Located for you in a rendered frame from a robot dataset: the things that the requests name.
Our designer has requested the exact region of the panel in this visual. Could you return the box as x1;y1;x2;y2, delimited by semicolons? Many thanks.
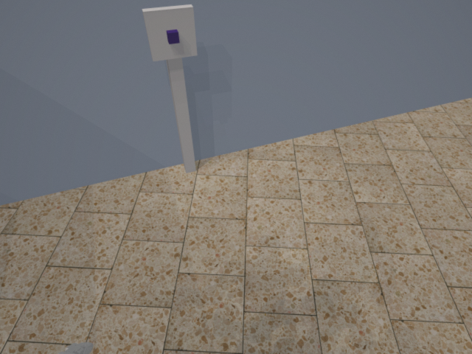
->
142;4;197;173

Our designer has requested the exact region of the button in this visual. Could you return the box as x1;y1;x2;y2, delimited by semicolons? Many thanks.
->
167;29;180;44

